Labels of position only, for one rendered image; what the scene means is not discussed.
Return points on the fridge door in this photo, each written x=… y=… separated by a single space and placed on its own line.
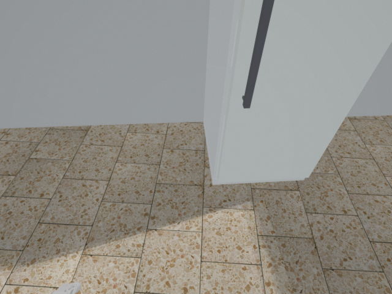
x=317 y=57

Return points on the handle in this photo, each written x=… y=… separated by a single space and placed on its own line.
x=263 y=24

